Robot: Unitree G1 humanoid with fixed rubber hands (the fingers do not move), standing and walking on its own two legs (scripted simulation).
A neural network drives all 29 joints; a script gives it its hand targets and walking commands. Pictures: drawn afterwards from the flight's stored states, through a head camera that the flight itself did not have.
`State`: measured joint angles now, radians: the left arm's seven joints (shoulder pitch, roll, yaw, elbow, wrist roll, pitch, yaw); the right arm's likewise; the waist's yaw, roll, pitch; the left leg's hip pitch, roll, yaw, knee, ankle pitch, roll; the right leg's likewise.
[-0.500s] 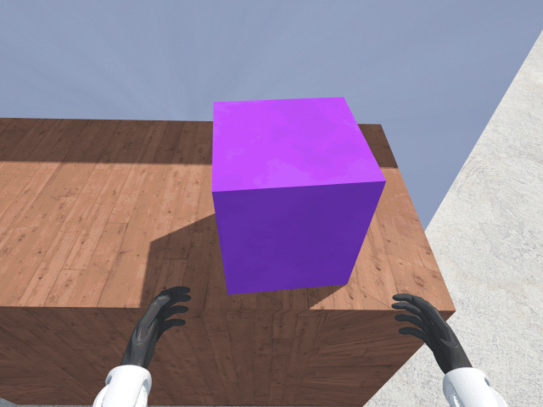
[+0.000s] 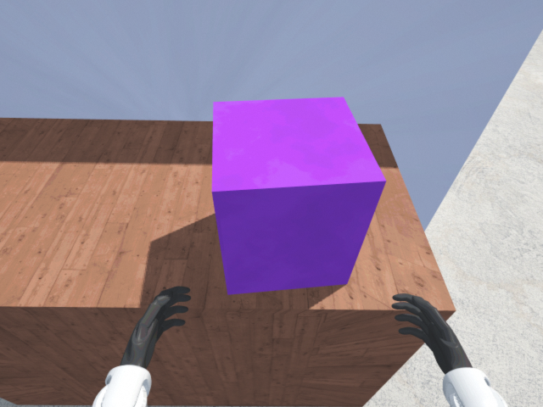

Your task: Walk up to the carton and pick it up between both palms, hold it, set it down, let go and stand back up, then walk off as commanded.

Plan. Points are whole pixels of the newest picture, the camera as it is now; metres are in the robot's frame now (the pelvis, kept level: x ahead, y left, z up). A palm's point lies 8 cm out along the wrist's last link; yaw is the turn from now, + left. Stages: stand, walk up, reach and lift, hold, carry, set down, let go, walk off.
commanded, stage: stand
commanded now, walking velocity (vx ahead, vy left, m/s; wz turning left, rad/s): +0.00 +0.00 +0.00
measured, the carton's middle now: (284, 198) +0.43 +0.01 +0.08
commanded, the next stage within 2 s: walk off in 0.08 s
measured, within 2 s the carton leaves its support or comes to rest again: neither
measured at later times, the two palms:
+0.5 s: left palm (140, 356) +0.20 +0.21 +0.00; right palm (448, 353) +0.21 -0.21 +0.01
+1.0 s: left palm out of the picture +0.01 +0.28 -0.14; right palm out of the picture +0.00 -0.25 -0.10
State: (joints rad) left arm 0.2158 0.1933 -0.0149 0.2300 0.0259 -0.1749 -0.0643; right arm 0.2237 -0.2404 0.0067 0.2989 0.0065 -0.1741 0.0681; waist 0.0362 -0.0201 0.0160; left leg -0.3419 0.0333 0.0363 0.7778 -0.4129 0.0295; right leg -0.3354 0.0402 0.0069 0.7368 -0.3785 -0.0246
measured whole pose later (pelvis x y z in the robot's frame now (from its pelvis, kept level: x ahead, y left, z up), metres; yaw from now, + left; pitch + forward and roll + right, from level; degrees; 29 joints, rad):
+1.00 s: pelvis -0.08 +0.01 -0.01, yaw -1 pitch +1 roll -1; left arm 0.22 0.32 0.09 0.53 -0.01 0.10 0.01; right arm 0.29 -0.27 -0.01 0.53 0.00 0.06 0.00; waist 0.04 -0.07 0.31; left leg -0.38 -0.02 0.04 0.83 -0.48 0.06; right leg -0.43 0.13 0.17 1.17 -0.55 -0.01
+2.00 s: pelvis +0.02 -0.02 -0.02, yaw -1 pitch +0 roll +0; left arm 0.14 0.32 0.04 0.54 0.01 0.02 0.04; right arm -0.03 -0.36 -0.03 0.59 0.00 0.08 -0.04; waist 0.04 0.05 0.36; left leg -0.45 -0.10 -0.11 1.31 -0.62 0.01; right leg -0.39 0.08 0.11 0.93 -0.53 -0.03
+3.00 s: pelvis +0.04 +0.02 -0.02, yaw +2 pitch -2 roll -1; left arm 0.16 0.32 0.06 0.56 0.00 0.04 0.04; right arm 0.23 -0.37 -0.04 0.62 -0.01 0.01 -0.05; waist 0.03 -0.04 0.33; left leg -0.44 -0.09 -0.11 0.94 -0.46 0.04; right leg -0.48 0.13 0.17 1.29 -0.58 -0.03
